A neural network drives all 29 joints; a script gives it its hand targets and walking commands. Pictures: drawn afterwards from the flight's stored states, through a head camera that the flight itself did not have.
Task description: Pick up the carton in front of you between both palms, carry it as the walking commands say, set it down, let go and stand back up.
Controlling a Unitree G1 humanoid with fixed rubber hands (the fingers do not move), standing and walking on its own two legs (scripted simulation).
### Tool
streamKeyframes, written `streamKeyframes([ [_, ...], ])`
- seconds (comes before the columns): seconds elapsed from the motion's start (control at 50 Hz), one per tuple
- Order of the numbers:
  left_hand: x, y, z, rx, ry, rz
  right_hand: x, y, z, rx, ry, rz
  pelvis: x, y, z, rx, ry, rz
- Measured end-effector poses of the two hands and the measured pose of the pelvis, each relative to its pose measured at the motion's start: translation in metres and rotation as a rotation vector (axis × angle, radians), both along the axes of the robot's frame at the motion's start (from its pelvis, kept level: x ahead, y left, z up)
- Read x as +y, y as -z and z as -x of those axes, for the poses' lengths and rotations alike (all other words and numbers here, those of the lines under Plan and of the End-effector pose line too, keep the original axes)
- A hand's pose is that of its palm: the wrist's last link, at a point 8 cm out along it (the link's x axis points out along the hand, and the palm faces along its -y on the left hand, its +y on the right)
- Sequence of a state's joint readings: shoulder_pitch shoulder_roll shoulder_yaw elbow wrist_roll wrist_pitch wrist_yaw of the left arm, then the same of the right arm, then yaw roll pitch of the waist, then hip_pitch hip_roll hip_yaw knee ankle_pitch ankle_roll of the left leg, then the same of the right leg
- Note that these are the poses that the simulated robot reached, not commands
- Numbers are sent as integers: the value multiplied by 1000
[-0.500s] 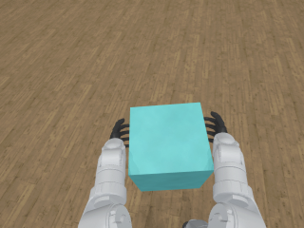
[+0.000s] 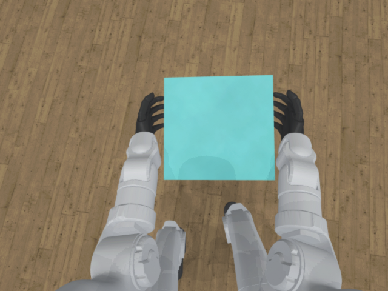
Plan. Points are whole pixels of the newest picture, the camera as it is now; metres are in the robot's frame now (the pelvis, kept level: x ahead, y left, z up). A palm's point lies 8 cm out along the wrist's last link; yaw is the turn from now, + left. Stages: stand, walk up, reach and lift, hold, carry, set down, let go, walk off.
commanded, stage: set down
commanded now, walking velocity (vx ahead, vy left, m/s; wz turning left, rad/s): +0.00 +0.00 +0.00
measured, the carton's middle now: (216, 134) +0.42 -0.08 -0.16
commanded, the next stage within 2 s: none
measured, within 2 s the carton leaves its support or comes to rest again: rests again in 1.64 s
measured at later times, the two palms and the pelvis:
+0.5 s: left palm (167, 129) +0.48 +0.05 -0.23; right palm (275, 143) +0.39 -0.24 -0.22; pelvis -0.03 +0.00 -0.13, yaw +2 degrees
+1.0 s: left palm (180, 131) +0.51 +0.02 -0.38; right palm (267, 151) +0.40 -0.25 -0.37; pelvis -0.05 +0.01 -0.22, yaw +1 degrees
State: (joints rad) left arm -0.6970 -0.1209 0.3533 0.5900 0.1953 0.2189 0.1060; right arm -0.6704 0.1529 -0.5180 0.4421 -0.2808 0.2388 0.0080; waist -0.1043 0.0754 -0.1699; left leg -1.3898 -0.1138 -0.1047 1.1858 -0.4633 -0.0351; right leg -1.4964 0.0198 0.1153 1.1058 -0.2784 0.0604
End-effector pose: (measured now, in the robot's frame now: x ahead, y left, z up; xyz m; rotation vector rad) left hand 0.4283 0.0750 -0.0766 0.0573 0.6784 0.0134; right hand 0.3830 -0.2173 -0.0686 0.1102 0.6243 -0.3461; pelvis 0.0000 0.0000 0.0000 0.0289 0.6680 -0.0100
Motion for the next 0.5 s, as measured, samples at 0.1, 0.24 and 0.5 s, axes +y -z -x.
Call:
streamKeyframes([
  [0.1, -8, 24, -12, 23, 36, -20, -6, 27, -2, 25, 24, -2, -3, 26, 6, 44, 2, -7],
  [0.24, -16, 66, -25, 35, 83, -49, -12, 73, -4, 44, 48, 3, -7, 62, 16, 100, 6, -18],
  [0.5, -26, 149, -47, 45, 153, -59, -18, 155, -8, 65, 92, 23, -3, 127, 32, 160, -9, -17],
])
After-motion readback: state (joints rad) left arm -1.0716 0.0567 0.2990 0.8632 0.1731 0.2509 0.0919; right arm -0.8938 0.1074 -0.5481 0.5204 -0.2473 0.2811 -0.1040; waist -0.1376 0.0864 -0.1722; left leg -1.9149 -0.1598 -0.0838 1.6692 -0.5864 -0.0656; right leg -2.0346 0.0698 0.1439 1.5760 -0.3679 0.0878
